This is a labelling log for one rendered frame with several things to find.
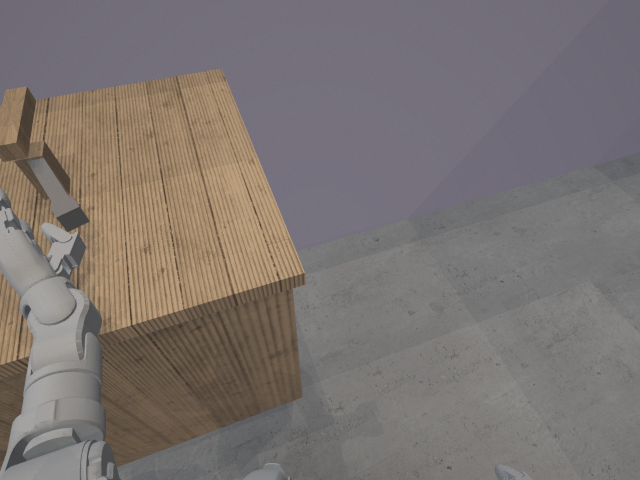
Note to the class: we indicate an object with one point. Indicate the counter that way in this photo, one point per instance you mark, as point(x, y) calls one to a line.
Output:
point(188, 259)

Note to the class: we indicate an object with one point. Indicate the robot left forearm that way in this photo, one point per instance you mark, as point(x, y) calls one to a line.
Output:
point(62, 392)

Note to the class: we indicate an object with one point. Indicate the robot left shin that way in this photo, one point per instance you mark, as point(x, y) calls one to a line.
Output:
point(274, 466)

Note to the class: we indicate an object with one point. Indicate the left robot hand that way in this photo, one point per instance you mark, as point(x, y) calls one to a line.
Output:
point(21, 259)

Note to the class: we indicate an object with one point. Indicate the tap lever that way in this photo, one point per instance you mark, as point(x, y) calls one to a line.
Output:
point(65, 208)

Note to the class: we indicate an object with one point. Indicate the left robot upper arm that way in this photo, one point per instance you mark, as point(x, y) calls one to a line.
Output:
point(87, 460)

